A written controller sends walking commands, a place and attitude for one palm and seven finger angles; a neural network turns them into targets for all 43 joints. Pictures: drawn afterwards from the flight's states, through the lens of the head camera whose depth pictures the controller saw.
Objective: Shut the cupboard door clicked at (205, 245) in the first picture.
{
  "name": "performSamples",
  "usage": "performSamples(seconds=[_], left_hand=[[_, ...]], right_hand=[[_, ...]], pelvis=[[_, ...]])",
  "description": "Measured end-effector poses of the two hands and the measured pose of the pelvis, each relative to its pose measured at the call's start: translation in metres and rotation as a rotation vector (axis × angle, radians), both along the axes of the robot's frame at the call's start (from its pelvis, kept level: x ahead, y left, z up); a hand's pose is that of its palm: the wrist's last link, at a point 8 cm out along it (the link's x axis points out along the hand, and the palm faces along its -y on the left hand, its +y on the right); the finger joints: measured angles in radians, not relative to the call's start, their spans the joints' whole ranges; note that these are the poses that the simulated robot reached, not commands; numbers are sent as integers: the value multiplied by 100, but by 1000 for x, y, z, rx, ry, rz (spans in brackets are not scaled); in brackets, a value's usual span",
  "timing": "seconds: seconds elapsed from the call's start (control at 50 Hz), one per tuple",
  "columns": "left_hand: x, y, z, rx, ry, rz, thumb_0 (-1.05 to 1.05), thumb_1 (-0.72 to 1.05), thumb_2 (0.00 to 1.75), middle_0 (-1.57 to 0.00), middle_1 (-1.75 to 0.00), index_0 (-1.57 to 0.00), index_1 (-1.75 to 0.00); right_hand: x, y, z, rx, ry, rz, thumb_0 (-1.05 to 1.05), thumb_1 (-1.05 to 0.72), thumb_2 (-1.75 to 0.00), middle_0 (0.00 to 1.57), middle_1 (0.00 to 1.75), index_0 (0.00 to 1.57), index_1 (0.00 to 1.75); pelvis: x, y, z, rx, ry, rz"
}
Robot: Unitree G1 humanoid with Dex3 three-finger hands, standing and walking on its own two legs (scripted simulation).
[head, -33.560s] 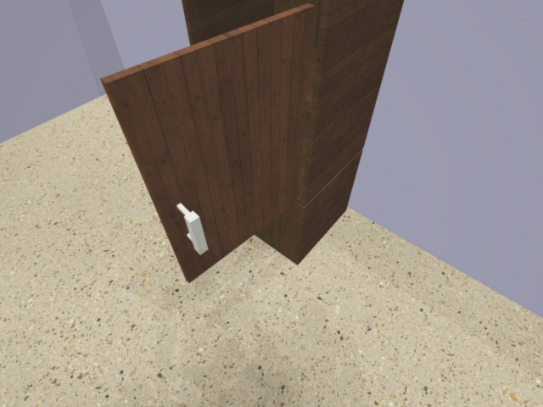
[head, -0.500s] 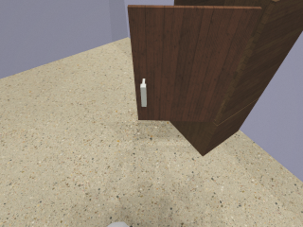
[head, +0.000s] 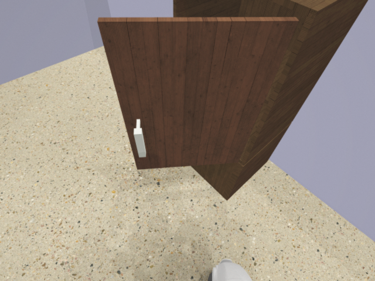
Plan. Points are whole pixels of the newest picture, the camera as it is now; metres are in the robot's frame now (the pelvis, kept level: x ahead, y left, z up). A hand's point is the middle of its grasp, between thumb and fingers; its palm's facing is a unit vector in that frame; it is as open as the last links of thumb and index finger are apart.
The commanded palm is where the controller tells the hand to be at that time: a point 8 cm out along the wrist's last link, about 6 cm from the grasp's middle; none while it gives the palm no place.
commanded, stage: come to a stop and stand still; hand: left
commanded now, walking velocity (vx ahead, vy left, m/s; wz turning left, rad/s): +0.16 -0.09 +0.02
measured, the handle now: (140, 138) +0.52 +0.16 -0.11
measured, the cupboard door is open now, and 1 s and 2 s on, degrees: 53 53 53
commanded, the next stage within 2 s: look again from close up in 1.46 s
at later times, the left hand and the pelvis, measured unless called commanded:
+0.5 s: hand out of the picture +0.11 +0.15 -0.16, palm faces +0.09 -0.96 -0.27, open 7.3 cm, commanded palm none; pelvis +0.05 -0.05 +0.00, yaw +2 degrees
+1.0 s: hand out of the picture +0.01 +0.20 -0.18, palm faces +0.04 -0.98 -0.21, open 7.4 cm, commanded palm none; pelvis +0.00 +0.02 +0.00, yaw +0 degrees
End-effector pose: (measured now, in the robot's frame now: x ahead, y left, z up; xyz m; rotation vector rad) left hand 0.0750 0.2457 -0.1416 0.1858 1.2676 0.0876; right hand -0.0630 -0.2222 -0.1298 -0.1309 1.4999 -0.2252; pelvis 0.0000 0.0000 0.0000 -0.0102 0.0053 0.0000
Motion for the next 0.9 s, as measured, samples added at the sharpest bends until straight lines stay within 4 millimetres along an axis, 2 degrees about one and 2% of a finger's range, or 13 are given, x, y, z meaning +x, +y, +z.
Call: performSamples(seconds=[0.06,0.1,0.18,0.24,0.3,0.36,0.44,0.5,0.56,0.64,0.72,0.8,0.9], left_hand=[[41,-23,-4,17,-35,-34,0,91,90,-19,-30,-20,-30],[62,-38,-8,32,-74,-35,0,91,90,-19,-30,-20,-30],[75,-67,0,31,-78,-25,0,91,90,-19,-30,-20,-30],[77,-82,5,26,-68,1,0,92,90,-20,-30,-20,-30],[78,-84,11,37,-83,35,-1,93,90,-20,-30,-20,-30],[71,-80,15,50,-86,64,-1,93,90,-20,-30,-21,-30],[48,-67,18,74,-65,99,-1,92,90,-20,-30,-21,-30],[25,-54,18,86,-38,119,0,91,90,-20,-30,-20,-30],[1,-38,14,87,-9,134,0,91,90,-20,-30,-20,-30],[-30,-16,3,70,35,152,0,91,90,-20,-30,-20,-30],[-55,6,-15,38,87,171,0,91,90,-20,-30,-20,-30],[-69,14,-14,16,122,176,0,91,90,-20,-30,-20,-30],[-76,15,-10,13,148,156,0,91,90,-19,-30,-20,-30]], right_hand=[[3,-17,-15,26,56,-40,0,-91,-89,20,30,20,30],[12,-31,-28,43,87,-49,0,-91,-89,20,30,20,30],[58,-55,-32,36,54,-31,1,-91,-89,20,30,20,30],[101,-66,-27,28,-21,-1,1,-91,-89,20,30,20,30],[143,-74,-24,26,-95,44,0,-91,-89,19,30,20,30],[179,-77,-20,21,-166,87,0,-91,-89,19,30,20,30],[215,-76,-13,14,-259,133,0,-91,-89,19,30,20,30],[228,-70,-7,11,-311,161,0,-91,-89,19,30,20,30],[228,-60,-1,6,-333,183,0,-91,-89,19,30,20,30],[209,-43,4,-14,-329,197,0,-91,-89,19,30,20,30],[169,-22,1,-46,-282,185,0,-91,-89,19,30,20,30],[127,0,4,-40,-182,177,0,-91,-89,20,30,20,30],[93,17,-4,-12,-111,139,1,-91,-89,20,30,20,30]], pelvis=[[24,-20,-11,17,0,-5],[39,-34,-21,22,-1,-8],[55,-47,-14,10,-9,6],[62,-55,-6,22,-1,10],[65,-60,-2,30,4,16],[63,-60,0,35,4,19],[55,-55,2,41,3,24],[47,-49,2,45,3,28],[39,-40,1,45,4,27],[28,-22,-2,34,6,22],[18,-1,-9,6,-4,31],[15,9,-1,4,-11,29],[10,17,0,20,0,18]])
